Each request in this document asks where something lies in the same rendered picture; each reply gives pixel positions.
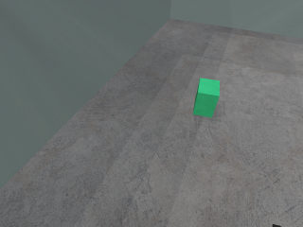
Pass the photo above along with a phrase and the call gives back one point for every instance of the carton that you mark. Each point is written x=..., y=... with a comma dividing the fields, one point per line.
x=207, y=96

